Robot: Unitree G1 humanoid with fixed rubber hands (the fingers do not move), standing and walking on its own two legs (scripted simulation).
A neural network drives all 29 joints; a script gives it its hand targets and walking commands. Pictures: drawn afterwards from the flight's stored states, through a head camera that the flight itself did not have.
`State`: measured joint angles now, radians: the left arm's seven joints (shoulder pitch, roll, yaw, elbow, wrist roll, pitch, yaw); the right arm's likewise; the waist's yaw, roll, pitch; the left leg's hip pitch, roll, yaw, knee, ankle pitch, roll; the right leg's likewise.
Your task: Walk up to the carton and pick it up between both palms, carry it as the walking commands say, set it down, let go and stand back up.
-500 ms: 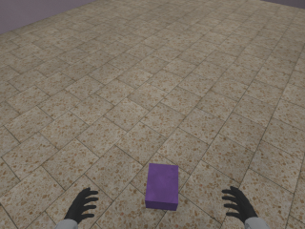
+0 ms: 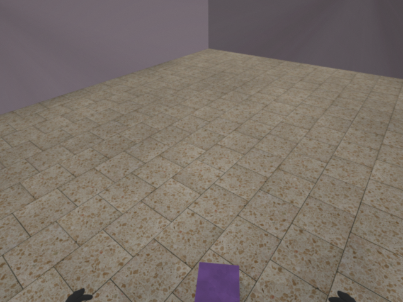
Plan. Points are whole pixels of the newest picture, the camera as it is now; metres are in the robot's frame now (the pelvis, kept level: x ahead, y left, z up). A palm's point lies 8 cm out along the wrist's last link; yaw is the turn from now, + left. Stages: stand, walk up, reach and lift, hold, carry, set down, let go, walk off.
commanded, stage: stand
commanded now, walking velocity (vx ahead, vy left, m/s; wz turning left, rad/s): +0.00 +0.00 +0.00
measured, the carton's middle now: (217, 296) +0.46 -0.03 -0.69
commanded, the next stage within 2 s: none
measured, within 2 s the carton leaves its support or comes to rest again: neither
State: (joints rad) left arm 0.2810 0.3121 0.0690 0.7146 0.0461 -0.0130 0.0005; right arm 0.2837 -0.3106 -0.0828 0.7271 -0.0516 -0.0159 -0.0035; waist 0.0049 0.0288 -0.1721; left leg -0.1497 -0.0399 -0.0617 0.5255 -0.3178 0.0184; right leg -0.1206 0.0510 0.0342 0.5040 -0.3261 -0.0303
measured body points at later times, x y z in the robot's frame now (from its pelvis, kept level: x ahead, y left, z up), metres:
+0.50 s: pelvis -0.04 +0.00 +0.00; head -0.10 +0.00 +0.45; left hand +0.06 +0.30 -0.10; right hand +0.05 -0.29 -0.11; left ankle -0.02 +0.11 -0.73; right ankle -0.03 -0.10 -0.73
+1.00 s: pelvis -0.06 +0.01 +0.01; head -0.09 +0.01 +0.45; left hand +0.02 +0.31 -0.11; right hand +0.03 -0.29 -0.12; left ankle -0.02 +0.11 -0.73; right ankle -0.03 -0.10 -0.73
